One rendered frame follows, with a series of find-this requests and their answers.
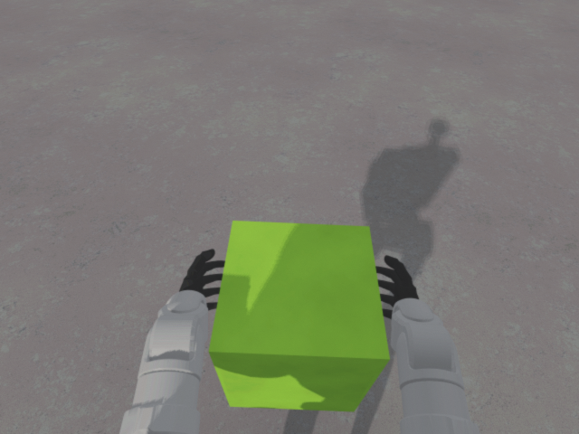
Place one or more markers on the carton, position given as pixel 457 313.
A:
pixel 299 323

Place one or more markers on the robot left hand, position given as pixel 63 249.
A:
pixel 195 279

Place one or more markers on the right robot forearm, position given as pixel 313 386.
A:
pixel 430 379

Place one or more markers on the robot right hand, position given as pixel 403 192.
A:
pixel 401 288

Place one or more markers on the left robot forearm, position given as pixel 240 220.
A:
pixel 171 367

